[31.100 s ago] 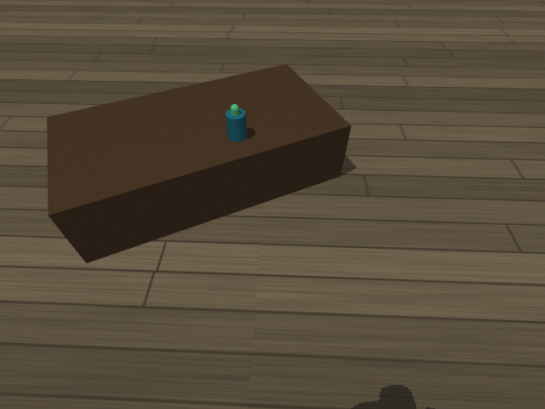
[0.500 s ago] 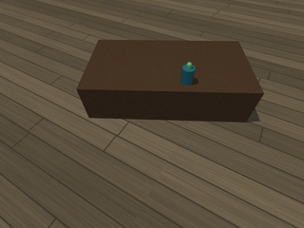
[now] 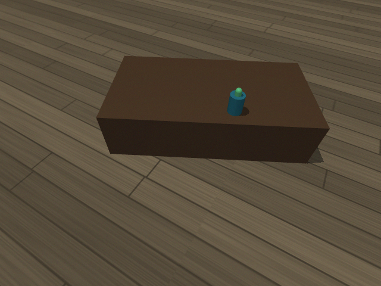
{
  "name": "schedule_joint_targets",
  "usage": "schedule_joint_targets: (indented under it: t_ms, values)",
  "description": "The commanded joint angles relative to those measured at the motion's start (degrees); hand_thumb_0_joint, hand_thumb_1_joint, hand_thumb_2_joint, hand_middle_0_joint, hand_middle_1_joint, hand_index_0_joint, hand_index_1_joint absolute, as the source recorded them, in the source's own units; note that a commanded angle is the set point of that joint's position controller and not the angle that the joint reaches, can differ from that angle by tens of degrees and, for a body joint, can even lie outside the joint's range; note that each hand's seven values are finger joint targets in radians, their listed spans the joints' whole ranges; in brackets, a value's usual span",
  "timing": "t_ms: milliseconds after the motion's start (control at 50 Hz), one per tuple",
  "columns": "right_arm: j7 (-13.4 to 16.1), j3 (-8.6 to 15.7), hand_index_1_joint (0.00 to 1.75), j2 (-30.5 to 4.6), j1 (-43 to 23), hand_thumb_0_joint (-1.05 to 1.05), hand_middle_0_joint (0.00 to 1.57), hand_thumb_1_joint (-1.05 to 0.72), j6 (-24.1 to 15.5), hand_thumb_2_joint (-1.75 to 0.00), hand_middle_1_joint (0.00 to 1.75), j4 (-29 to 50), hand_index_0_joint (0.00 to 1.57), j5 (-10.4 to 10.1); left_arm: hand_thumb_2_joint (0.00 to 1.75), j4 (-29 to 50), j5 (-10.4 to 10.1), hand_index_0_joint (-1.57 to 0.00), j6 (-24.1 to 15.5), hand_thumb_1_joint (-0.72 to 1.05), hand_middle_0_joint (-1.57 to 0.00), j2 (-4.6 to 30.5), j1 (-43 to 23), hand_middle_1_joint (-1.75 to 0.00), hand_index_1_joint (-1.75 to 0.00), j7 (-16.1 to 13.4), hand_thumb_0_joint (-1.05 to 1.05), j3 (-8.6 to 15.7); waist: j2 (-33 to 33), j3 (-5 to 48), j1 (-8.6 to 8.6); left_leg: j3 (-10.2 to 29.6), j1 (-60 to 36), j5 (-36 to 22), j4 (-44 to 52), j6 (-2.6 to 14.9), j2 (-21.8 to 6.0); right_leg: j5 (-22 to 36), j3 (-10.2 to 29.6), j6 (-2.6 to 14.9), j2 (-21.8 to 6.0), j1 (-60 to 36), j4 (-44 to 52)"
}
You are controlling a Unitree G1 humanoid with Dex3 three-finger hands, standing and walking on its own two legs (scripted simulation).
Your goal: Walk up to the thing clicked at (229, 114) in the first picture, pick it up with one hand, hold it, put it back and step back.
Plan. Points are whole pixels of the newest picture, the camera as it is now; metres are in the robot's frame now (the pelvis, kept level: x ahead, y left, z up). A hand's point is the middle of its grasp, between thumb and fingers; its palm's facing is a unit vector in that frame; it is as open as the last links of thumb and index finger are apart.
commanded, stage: step back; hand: right
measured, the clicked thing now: (236, 100) +1.09 -0.25 -0.35
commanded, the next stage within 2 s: stand in 0.32 s
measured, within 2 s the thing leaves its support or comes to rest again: neither
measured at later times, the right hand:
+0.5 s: hand out of the picture +0.13 -0.25 -0.13, palm faces +0.03 +0.94 -0.33, open 7.4 cm
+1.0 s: hand out of the picture +0.05 -0.27 -0.14, palm faces +0.03 +0.94 -0.34, open 7.4 cm
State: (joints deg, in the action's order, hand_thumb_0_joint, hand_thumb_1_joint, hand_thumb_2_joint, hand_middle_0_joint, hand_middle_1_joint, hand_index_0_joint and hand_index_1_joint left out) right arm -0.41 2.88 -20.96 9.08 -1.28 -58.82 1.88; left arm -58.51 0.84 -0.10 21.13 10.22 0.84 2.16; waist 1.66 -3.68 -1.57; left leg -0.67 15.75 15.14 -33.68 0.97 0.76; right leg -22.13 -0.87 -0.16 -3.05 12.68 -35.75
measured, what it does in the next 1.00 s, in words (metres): stands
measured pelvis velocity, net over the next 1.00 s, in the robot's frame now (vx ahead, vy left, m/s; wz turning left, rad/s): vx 0.00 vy -0.01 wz -0.03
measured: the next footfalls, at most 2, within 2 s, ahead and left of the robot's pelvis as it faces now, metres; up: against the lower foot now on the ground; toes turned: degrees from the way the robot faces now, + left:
none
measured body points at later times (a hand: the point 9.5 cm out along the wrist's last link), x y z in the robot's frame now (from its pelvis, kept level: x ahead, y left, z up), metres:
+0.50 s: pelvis +0.02 +0.00 +0.02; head +0.03 +0.00 +0.47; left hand +0.13 +0.29 -0.11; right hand +0.13 -0.30 -0.11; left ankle +0.03 +0.11 -0.73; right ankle -0.01 -0.14 -0.73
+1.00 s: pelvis +0.00 -0.01 +0.02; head +0.00 -0.01 +0.47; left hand +0.08 +0.29 -0.11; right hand +0.05 -0.32 -0.11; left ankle +0.03 +0.11 -0.73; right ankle -0.01 -0.14 -0.73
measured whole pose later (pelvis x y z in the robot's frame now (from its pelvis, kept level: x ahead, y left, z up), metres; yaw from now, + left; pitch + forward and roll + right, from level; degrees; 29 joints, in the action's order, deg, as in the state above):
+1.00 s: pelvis +0.00 -0.01 +0.02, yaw -2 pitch -3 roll +0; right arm -0.8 0.6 -19.9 6.4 -0.4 -66.6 0.5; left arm -65.4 0.7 -0.5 20.3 6.8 0.8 0.3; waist 0.3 -3.1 0.8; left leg -1.5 7.8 7.5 -18.3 -0.7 -1.3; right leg -10.8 0.0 -0.8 -0.8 4.8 -18.6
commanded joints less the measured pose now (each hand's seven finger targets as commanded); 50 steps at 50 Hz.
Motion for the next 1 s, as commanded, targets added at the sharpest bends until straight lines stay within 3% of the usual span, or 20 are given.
schedule_joint_targets:
  t_ms: [0, 40, 60, 100, 180, 260, 280, 300, 360, 420, 460, 500, 700, 760, 980]
  values:
    - [0.7, 2.3, 0.30, -13.5, -6.3, 0.00, 0.20, -0.90, -1.3, -0.90, 0.30, 4.0, 0.20, -0.1, 0.90, 2.9, -0.3, -0.20, -1.9, 0.90, -0.20, 10.3, -2.8, -0.30, -0.30, -1.3, 0.00, 1.8, -7.8, 3.8, -0.63, 14.5, -2.7, -7.0, 13.3, 6.35, -14.4, 3.5, 1.6, 1.96, 0.4, -0.5, 6.4]
    - [0.8, 1.7, 0.30, -12.0, -7.1, 0.00, 0.20, -0.90, -1.2, -0.90, 0.30, 3.4, 0.20, -0.5, 0.90, 1.4, -0.4, -0.20, -2.6, 0.90, -0.20, 11.8, -2.0, -0.30, -0.30, -1.4, 0.00, 2.1, -8.6, 5.0, -0.66, 9.2, -1.2, -13.5, 10.7, 2.74, -10.5, 13.2, 3.7, 2.14, -1.0, -5.7, 10.0]
    - [0.8, 1.6, 0.30, -11.5, -7.3, 0.00, 0.20, -0.90, -1.1, -0.90, 0.30, 3.1, 0.20, -0.7, 0.90, 1.3, -0.3, -0.20, -2.6, 0.90, -0.20, 12.4, -2.4, -0.30, -0.30, -1.4, 0.00, 2.2, -7.7, 5.4, -0.16, 7.4, -1.6, -12.4, 10.3, 1.90, -9.1, 15.8, 4.4, 2.29, -1.9, -6.1, 10.2]
    - [1.0, 1.5, 0.30, -11.1, -6.5, 0.00, 0.20, -0.90, -1.1, -0.90, 0.30, 2.1, 0.20, -0.8, 0.90, 1.1, -0.4, -0.20, -2.6, 0.90, -0.20, 12.6, -4.2, -0.30, -0.30, -1.4, 0.00, 2.1, -5.5, 6.9, 0.73, 5.9, -4.7, -17.5, 9.5, 1.17, -8.3, 21.1, 4.9, 2.45, -2.6, -6.5, 9.8]
    - [1.1, 1.7, 0.30, -11.1, -7.8, 0.00, 0.20, -0.90, -1.0, -0.90, 0.30, 1.2, 0.20, -1.1, 0.90, 0.5, -0.3, -0.20, -2.4, 0.90, -0.20, 12.2, -5.0, -0.30, -0.30, -1.7, 0.00, 1.6, -3.6, 9.3, 0.80, 4.7, -9.8, -23.2, 8.6, 1.84, -8.7, 25.0, 4.1, 2.19, -3.0, -6.0, 10.6]
    - [1.1, 1.7, 0.30, -10.4, -8.7, 0.00, 0.20, -0.90, -0.6, -0.90, 0.30, 0.3, 0.20, -1.0, 0.90, 0.3, -0.2, -0.20, -2.3, 0.90, -0.20, 12.2, -6.4, -0.30, -0.30, -1.9, 0.00, 1.7, -1.9, 9.0, 1.07, 3.1, -9.5, -22.8, 8.8, 1.27, -8.1, 27.2, 4.6, 2.17, -3.6, -7.1, 11.3]
    - [1.1, 1.7, 0.30, -10.3, -9.1, 0.00, 0.20, -0.90, -0.6, -0.90, 0.30, 0.3, 0.20, -1.1, 0.90, 0.1, -0.2, -0.20, -2.2, 0.90, -0.20, 12.2, -6.4, -0.30, -0.30, -1.9, 0.00, 1.7, -1.8, 8.5, 1.02, 3.2, -9.4, -21.7, 9.2, 1.19, -8.1, 27.0, 4.6, 2.17, -3.5, -7.1, 11.5]
    - [1.0, 1.1, 0.30, -10.9, -8.6, 0.00, 0.20, -0.90, -0.7, -0.90, 0.30, 0.0, 0.20, -1.6, 0.90, -0.7, -0.8, -0.20, -2.1, 0.90, -0.20, 10.1, -6.8, -0.30, -0.30, -1.7, 0.00, 0.6, -2.3, 8.3, 1.64, 5.2, -10.9, -25.6, 11.5, 1.14, -8.6, 29.3, 5.2, 1.30, -3.9, -7.2, 13.2]
    - [1.0, 1.1, 0.30, -10.9, -9.3, 0.00, 0.20, -0.90, -0.9, -0.90, 0.30, -0.8, 0.20, -1.6, 0.90, -1.2, -0.8, -0.20, -1.9, 0.90, -0.20, 10.7, -6.9, -0.30, -0.30, -1.7, 0.00, 0.6, -2.3, 8.5, 1.44, 5.0, -13.7, -29.0, 12.5, 0.73, -9.1, 29.5, 4.7, 0.99, -3.9, -8.0, 14.7]
    - [0.7, 0.6, 0.30, -10.2, -9.9, 0.00, 0.20, -0.90, -0.7, -0.90, 0.30, -1.1, 0.20, -1.7, 0.90, -1.7, -0.6, -0.20, -2.0, 0.90, -0.20, 11.1, -7.6, -0.30, -0.30, -1.7, 0.00, 0.6, -1.2, 6.3, 1.52, 4.9, -12.3, -22.4, 14.9, 0.40, -8.6, 25.2, 5.0, 0.49, -4.2, -8.3, 17.4]
    - [0.7, 0.6, 0.30, -10.2, -10.1, 0.00, 0.20, -0.90, -0.8, -0.90, 0.30, -1.4, 0.20, -1.7, 0.90, -1.9, -0.5, -0.20, -2.0, 0.90, -0.20, 11.1, -8.2, -0.30, -0.30, -1.6, 0.00, 0.6, -1.3, 7.4, 1.67, 4.6, -13.8, -22.5, 15.4, 0.12, -8.7, 25.6, 5.2, 0.70, -4.5, -8.5, 17.8]
    - [0.6, 0.4, 0.30, -10.3, -10.2, 0.00, 0.20, -0.90, -0.8, -0.90, 0.30, -1.7, 0.20, -1.6, 0.90, -2.0, -0.6, -0.20, -2.1, 0.90, -0.20, 11.1, -8.6, -0.30, -0.30, -1.5, 0.00, 0.6, -1.9, 6.1, 1.58, 4.4, -12.2, -18.3, 16.7, -0.22, -8.3, 22.2, 5.5, 0.65, -4.5, -8.5, 19.0]
    - [0.3, 0.2, 0.30, -10.5, -9.2, 0.00, 0.20, -0.90, -0.6, -0.90, 0.30, -3.1, 0.20, -1.5, 0.90, -2.5, -0.4, -0.20, -2.4, 0.90, -0.20, 11.6, -8.5, -0.30, -0.30, -1.4, 0.00, 0.5, -1.7, 5.8, 2.04, 4.2, -12.5, -12.8, 17.7, -0.49, -8.3, 18.5, 6.4, 0.92, -4.8, -7.1, 21.3]
    - [0.3, 0.0, 0.30, -10.5, -8.5, 0.00, 0.20, -0.90, -0.5, -0.90, 0.30, -3.7, 0.20, -1.4, 0.90, -2.8, -0.4, -0.20, -2.1, 0.90, -0.20, 11.4, -8.1, -0.30, -0.30, -1.3, 0.00, 0.4, -1.2, 3.4, 2.02, 4.7, -10.6, -8.4, 18.8, -0.84, -8.1, 13.1, 6.6, 0.86, -4.4, -5.0, 22.4]
    - [0.2, -0.2, 0.30, -11.0, -6.0, 0.00, 0.20, -0.90, -0.5, -0.90, 0.30, -4.1, 0.20, -1.3, 0.90, -3.0, -0.4, -0.20, -1.8, 0.90, -0.20, 11.3, -6.3, -0.30, -0.30, -1.0, 0.00, 0.1, -2.0, 2.1, 1.99, 5.6, -8.9, -4.1, 19.5, -0.50, -8.2, 8.8, 6.6, 1.12, -3.9, -3.2, 22.3]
